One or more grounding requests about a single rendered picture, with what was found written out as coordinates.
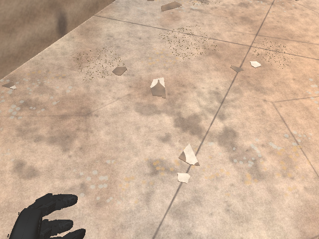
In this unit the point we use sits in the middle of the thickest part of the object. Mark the robot left hand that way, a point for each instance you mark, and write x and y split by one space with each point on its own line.
30 223

